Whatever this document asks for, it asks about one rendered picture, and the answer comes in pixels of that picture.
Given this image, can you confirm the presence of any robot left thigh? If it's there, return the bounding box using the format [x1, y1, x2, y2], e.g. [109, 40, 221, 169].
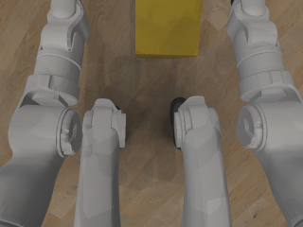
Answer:
[73, 106, 126, 227]

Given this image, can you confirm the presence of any robot thigh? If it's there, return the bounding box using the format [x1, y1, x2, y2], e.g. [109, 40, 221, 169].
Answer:
[73, 106, 126, 227]
[174, 104, 232, 227]

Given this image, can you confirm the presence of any robot left forearm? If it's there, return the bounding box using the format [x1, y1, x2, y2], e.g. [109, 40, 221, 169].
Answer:
[8, 0, 91, 148]

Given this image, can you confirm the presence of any robot right thigh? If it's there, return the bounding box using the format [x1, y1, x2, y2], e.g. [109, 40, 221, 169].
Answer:
[174, 104, 232, 227]

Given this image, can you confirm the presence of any robot right upper arm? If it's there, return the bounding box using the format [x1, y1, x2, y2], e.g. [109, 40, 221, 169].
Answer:
[236, 100, 303, 227]

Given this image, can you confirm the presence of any robot right forearm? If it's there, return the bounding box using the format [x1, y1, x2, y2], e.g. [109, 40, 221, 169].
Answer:
[225, 0, 303, 104]

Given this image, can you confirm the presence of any carton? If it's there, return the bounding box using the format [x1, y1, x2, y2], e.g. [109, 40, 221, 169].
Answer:
[134, 0, 203, 59]

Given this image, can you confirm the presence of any robot left upper arm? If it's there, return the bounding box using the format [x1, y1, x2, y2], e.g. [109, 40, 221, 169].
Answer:
[0, 104, 83, 227]

